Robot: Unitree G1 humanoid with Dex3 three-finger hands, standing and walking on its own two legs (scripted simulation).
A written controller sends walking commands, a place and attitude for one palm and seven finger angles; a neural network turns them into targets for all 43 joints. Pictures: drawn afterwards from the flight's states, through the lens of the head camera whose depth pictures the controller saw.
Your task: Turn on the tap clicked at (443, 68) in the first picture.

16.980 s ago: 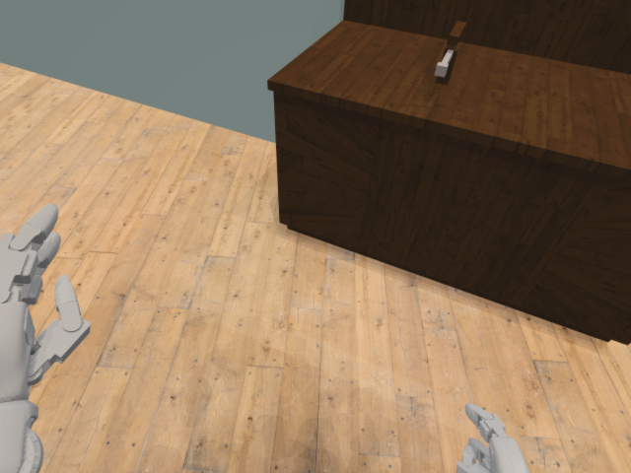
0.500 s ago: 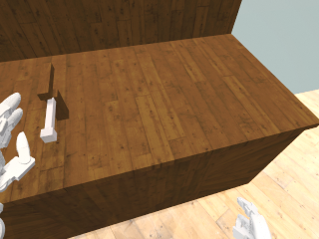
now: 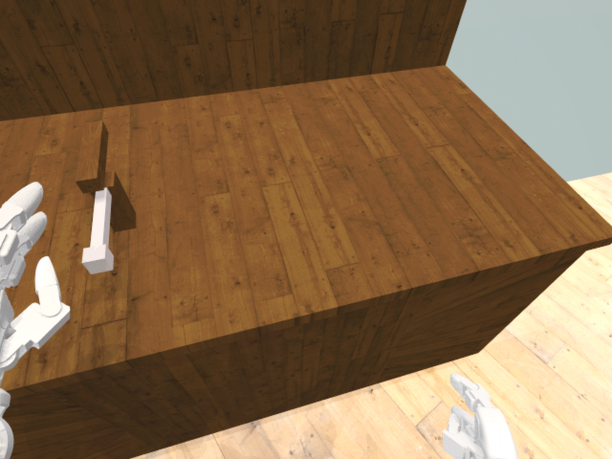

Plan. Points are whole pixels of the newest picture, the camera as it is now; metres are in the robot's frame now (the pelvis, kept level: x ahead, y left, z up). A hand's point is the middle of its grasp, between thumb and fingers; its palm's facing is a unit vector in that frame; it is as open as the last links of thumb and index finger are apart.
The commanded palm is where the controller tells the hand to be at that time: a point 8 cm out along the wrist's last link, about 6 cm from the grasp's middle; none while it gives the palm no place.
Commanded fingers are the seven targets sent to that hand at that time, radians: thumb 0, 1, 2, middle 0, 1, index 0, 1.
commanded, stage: shuffle to correct the standing spot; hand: left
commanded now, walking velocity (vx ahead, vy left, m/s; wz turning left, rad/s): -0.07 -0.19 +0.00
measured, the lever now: (98, 259) +0.34 +0.31 +0.05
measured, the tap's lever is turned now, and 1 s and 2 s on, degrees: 0 0 0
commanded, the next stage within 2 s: come to a stop and stand still in 0.62 s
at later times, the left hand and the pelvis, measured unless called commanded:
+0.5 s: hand (65, 311) +0.22 +0.24 +0.16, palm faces +0.32 -0.85 -0.41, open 7.4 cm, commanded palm +0.16 +0.28 +0.18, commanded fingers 0.00 0.90 0.90 -0.20 -0.30 -0.20 -0.30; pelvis +0.00 +0.00 +0.00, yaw +0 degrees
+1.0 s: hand (52, 312) +0.22 +0.25 +0.16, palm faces +0.29 -0.87 -0.41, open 7.4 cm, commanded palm +0.15 +0.30 +0.18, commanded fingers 0.00 0.90 0.90 -0.20 -0.30 -0.20 -0.30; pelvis -0.02 +0.02 +0.00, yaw -2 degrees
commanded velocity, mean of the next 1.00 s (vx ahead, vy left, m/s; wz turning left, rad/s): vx -0.04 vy -0.13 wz -0.02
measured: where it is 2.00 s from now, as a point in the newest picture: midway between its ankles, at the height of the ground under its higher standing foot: outside the picture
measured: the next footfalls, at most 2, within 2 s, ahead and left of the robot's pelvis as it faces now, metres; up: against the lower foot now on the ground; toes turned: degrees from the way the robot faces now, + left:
none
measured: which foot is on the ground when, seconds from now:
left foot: down 0.00-1.00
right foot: down 0.00-1.00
